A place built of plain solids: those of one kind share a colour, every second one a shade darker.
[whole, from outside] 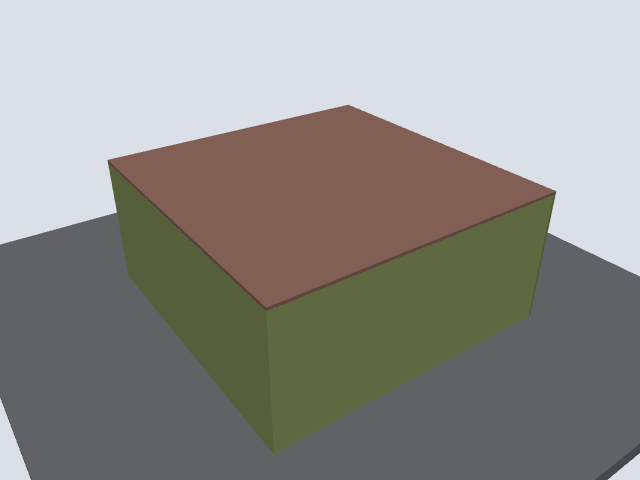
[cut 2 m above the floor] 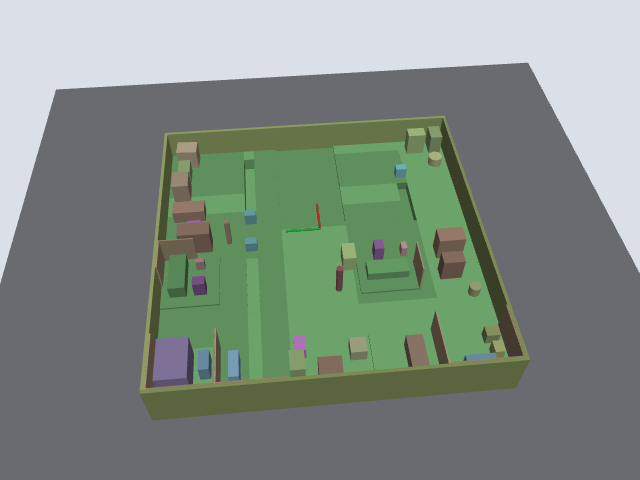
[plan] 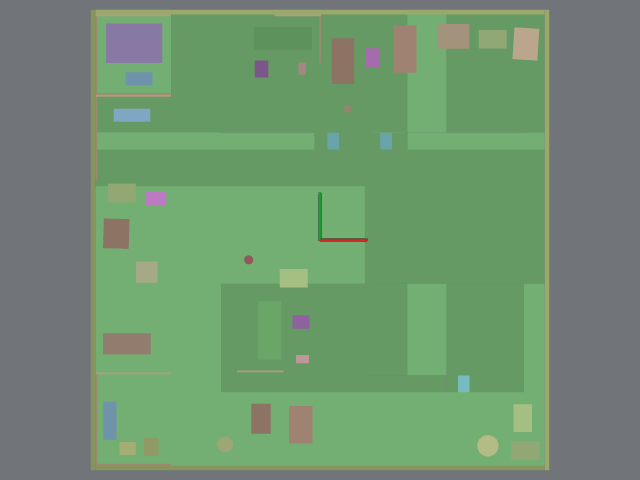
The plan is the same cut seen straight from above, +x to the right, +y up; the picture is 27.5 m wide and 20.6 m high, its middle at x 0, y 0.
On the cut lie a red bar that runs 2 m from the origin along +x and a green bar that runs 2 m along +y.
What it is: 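A part of a trade-fair hall in the days of build-up; stands in every state, service ducts in the floor, freight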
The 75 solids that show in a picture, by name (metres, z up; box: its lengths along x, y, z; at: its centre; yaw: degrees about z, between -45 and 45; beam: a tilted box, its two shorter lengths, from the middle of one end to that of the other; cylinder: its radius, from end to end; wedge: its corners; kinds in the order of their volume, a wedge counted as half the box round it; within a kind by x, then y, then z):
{
 "floor_1": {"box": [3.24, 3.55, 0.11], "at": [-8.02, -3.9, 1.17]},
 "floor_2": {"box": [3.24, 3.45, 0.11], "at": [-8.02, 7.96, 1.17]},
 "floor_3": {"box": [5.39, 19.36, 1.17], "at": [-6.94, 0.0, 0.53]},
 "floor_4": {"box": [11.56, 0.72, 1.17], "at": [-3.86, -6.17, 0.53]},
 "floor_5": {"box": [11.95, 4.18, 1.17], "at": [-3.67, 0.21, 0.53]},
 "floor_6": {"box": [4.0, 13.56, 1.17], "at": [-2.25, -2.9, 0.53]},
 "floor_7": {"box": [4.0, 0.72, 1.17], "at": [-2.25, 4.25, 0.53]},
 "floor_8": {"box": [3.61, 3.55, 0.11], "at": [-1.76, -3.9, 1.17]},
 "floor_9": {"box": [3.61, 3.45, 0.11], "at": [-1.76, 7.96, 1.17]},
 "floor_10": {"box": [19.28, 3.15, 1.17], "at": [0.0, -8.11, 0.53]},
 "floor_11": {"box": [19.28, 1.58, 1.17], "at": [0.0, 3.09, 0.53]},
 "floor_12": {"box": [19.28, 5.07, 1.17], "at": [0.0, 7.14, 0.53]},
 "floor_13": {"box": [2.17, 19.36, 1.17], "at": [0.84, 0.0, 0.53]},
 "floor_14": {"box": [4.0, 0.72, 1.17], "at": [1.75, 4.25, 0.53]},
 "floor_15": {"box": [0.38, 15.49, 1.17], "at": [2.11, 1.94, 0.53]},
 "floor_16": {"box": [1.45, 3.94, 1.17], "at": [3.03, -3.84, 0.53]},
 "floor_17": {"box": [3.5, 0.72, 0.52], "at": [3.67, -6.17, 0.21]},
 "floor_18": {"box": [1.67, 3.94, 1.17], "at": [4.59, -3.84, 0.53]},
 "floor_19": {"box": [1.67, 5.07, 1.17], "at": [4.59, 7.14, 0.53]},
 "floor_20": {"box": [7.33, 4.18, 1.01], "at": [5.97, 0.21, 0.46]},
 "floor_21": {"box": [5.0, 0.72, 0.25], "at": [6.25, 4.25, 0.07]},
 "floor_22": {"box": [3.33, 7.81, 1.17], "at": [7.09, -5.78, 0.53]},
 "floor_23": {"box": [0.89, 7.81, 1.17], "at": [9.2, -5.78, 0.53]},
 "floor_24": {"box": [0.89, 0.72, 1.17], "at": [9.2, 4.25, 0.53]},
 "wall_1": {"box": [0.2, 19.76, 8.81], "at": [-9.74, 0.0, 4.36]},
 "wall_2": {"box": [19.28, 0.2, 8.81], "at": [0.0, -9.78, 4.36]},
 "wall_3": {"box": [19.28, 0.2, 8.81], "at": [0.0, 9.78, 4.36]},
 "wall_4": {"box": [0.2, 19.76, 8.81], "at": [9.74, 0.0, 4.36]},
 "roof_1": {"box": [19.68, 19.76, 0.2], "at": [0.0, 0.0, 8.86]},
 "crate_1": {"box": [1.1, 1.28, 1.19], "at": [-8.74, 0.27, 1.71], "yaw": -1.5},
 "crate_2": {"box": [0.83, 1.28, 1.57], "at": [-2.53, -7.67, 1.9]},
 "crate_3": {"box": [1.01, 1.62, 1.64], "at": [-0.82, -7.93, 1.94]},
 "crate_4": {"box": [0.96, 1.96, 1.76], "at": [0.99, 7.68, 2.0]},
 "crate_5": {"box": [0.99, 2.03, 0.92], "at": [3.65, 8.19, 1.57]},
 "cabin_1": {"box": [2.42, 1.7, 2.5], "at": [-7.98, 8.45, 2.48]},
 "pallet_load_1": {"box": [1.2, 0.8, 1.69], "at": [-8.5, 2.01, 1.96]},
 "pallet_load_2": {"box": [1.2, 0.8, 1.15], "at": [-1.13, -1.64, 1.69]},
 "pallet_load_3": {"box": [1.2, 0.8, 1.01], "at": [7.42, 8.62, 1.62]},
 "pallet_load_4": {"box": [0.8, 1.2, 1.64], "at": [8.7, -7.64, 1.94]},
 "pallet_load_5": {"box": [1.2, 0.8, 1.45], "at": [8.81, -9.03, 1.84], "yaw": -0.4},
 "panelwall_1": {"box": [0.08, 3.84, 2.5], "at": [-9.6, -7.68, 2.37]},
 "panelwall_2": {"box": [0.08, 3.59, 2.5], "at": [-9.6, 4.35, 2.37]},
 "panelwall_3": {"box": [0.08, 3.29, 2.5], "at": [-9.6, 7.96, 2.48]},
 "panelwall_4": {"box": [3.24, 0.08, 2.5], "at": [-8.02, -9.64, 2.37]},
 "panelwall_5": {"box": [3.24, 0.08, 2.5], "at": [-8.02, -5.72, 2.37]},
 "panelwall_6": {"box": [3.24, 0.08, 2.5], "at": [-8.02, 6.19, 2.37]},
 "panelwall_7": {"box": [3.24, 0.08, 2.5], "at": [-8.02, 6.27, 2.48]},
 "panelwall_8": {"box": [3.24, 0.08, 2.5], "at": [-8.02, 9.64, 2.48]},
 "panelwall_9": {"box": [2.0, 0.08, 2.5], "at": [-2.56, -5.64, 2.48]},
 "panelwall_10": {"box": [2.0, 0.08, 2.5], "at": [-0.95, 9.64, 2.48]},
 "panelwall_11": {"box": [0.08, 2.0, 2.5], "at": [0.01, 8.6, 2.48]},
 "bin_big_1": {"box": [1.37, 1.07, 1.45], "at": [5.73, 8.74, 1.84]},
 "bin_big_2": {"box": [1.07, 1.37, 1.45], "at": [8.84, 8.41, 1.84], "yaw": -3.5},
 "panel_stack_1": {"box": [1.0, 2.5, 0.6], "at": [-2.17, -3.88, 1.53]},
 "panel_stack_2": {"box": [2.5, 1.0, 0.9], "at": [-1.59, 8.65, 1.68]},
 "counter_1": {"box": [0.57, 1.64, 1.05], "at": [-9.02, -7.75, 1.64]},
 "counter_2": {"box": [1.56, 0.56, 1.09], "at": [-8.07, 5.36, 1.66]},
 "counter_3": {"box": [1.17, 0.58, 1.09], "at": [-7.76, 6.92, 1.77]},
 "board_stack_1": {"box": [2.05, 0.92, 1.0], "at": [-8.29, -4.46, 1.72]},
 "bin_small_1": {"box": [0.58, 0.73, 1.07], "at": [-2.51, 7.34, 1.76]},
 "bin_small_2": {"box": [0.73, 0.58, 1.07], "at": [-0.81, -3.52, 1.76]},
 "case_1": {"box": [0.92, 0.63, 0.86], "at": [-7.05, 1.78, 1.55]},
 "case_2": {"box": [0.59, 0.85, 0.81], "at": [2.25, 7.8, 1.52]},
 "cover_stack_1": {"box": [0.5, 0.72, 0.74], "at": [0.57, 4.25, 1.49]},
 "cover_stack_2": {"box": [0.5, 0.72, 0.84], "at": [2.84, 4.25, 1.54]},
 "cover_stack_3": {"box": [0.5, 0.72, 0.8], "at": [6.17, -6.17, 1.52]},
 "bigbag_1": {"box": [0.93, 0.92, 0.86], "at": [-7.43, -1.38, 1.55]},
 "plinth_1": {"box": [0.7, 0.57, 0.85], "at": [-8.25, -8.95, 1.54]},
 "plinth_2": {"box": [0.63, 0.76, 0.82], "at": [-7.24, -8.88, 1.52]},
 "drum_1": {"cylinder": 0.34, "from": [-4.07, -8.78, 1.12], "to": [-4.07, -8.78, 1.78]},
 "drum_2": {"cylinder": 0.46, "from": [7.21, -8.83, 1.12], "to": [7.21, -8.83, 1.75]},
 "toolbox_1": {"box": [0.32, 0.52, 0.75], "at": [-0.76, 7.36, 1.6]},
 "toolbox_2": {"box": [0.56, 0.36, 0.74], "at": [-0.75, -5.11, 1.59]},
 "roll_1": {"cylinder": 0.2, "from": [-3.06, -0.85, 1.12], "to": [-3.06, -0.85, 3.12]},
 "flood_1": {"box": [0.3, 0.3, 1.97], "at": [1.19, 5.63, 2.1]}
}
